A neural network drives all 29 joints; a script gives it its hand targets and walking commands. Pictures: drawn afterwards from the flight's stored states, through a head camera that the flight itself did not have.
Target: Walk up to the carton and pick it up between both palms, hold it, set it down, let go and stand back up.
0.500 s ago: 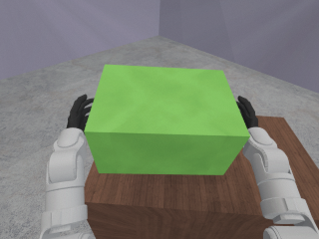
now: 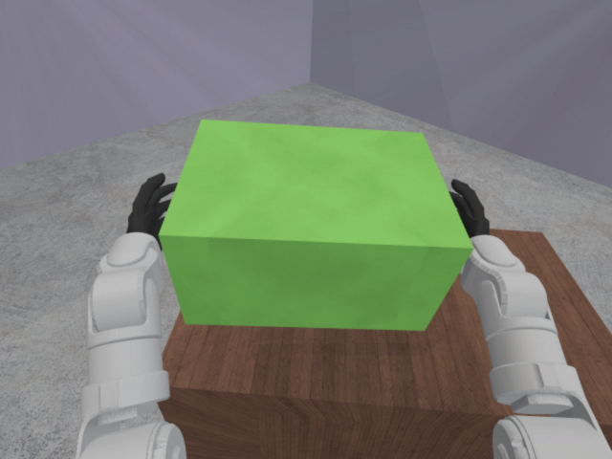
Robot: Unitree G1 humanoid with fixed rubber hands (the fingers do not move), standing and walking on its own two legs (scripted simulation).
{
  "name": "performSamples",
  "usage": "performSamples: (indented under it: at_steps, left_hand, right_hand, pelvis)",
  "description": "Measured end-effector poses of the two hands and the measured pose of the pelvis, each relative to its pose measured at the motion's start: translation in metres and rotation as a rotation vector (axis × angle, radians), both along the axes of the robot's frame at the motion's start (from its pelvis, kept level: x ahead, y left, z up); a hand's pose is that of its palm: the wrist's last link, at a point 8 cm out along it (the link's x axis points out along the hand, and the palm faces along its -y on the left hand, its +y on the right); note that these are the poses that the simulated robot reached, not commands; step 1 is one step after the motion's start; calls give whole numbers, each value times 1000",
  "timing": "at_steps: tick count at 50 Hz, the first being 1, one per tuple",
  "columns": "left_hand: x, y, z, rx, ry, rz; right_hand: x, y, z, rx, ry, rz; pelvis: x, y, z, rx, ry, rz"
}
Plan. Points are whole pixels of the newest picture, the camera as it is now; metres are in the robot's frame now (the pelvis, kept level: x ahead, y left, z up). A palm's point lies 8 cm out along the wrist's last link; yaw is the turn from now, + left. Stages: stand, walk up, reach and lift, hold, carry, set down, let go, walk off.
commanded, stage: hold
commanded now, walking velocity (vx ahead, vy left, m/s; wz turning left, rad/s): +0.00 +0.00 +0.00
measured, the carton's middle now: (310, 222) +0.39 +0.01 +0.16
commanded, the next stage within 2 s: none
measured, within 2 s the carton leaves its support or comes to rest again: neither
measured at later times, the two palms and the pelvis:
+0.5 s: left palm (155, 240) +0.34 +0.21 +0.17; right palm (474, 243) +0.35 -0.20 +0.17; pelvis +0.01 +0.01 +0.00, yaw -1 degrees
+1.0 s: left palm (140, 243) +0.33 +0.22 +0.18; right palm (469, 239) +0.35 -0.18 +0.18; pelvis +0.00 +0.00 +0.00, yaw +1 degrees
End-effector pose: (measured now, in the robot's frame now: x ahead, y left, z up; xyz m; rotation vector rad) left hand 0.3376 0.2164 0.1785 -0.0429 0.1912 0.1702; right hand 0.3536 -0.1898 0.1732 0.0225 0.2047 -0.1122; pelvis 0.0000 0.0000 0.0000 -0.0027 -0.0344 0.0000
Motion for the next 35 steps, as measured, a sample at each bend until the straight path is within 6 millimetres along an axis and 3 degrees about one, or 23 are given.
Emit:
performSamples:
  at_steps: [10, 30, 35]
  left_hand:
    - [5, 9, 0, 17, -25, -7]
    - [6, -10, -12, 11, 6, -27]
    - [-1, -8, -5, 18, -26, -20]
  right_hand:
    - [6, 9, 7, -12, -28, 0]
    - [-3, -10, -8, -4, -2, -22]
    - [-7, -8, -3, -16, -34, -12]
  pelvis:
    - [5, 4, 0, -5, 9, 16]
    - [11, 7, 1, -7, 16, -14]
    - [10, 4, 0, -9, 18, -6]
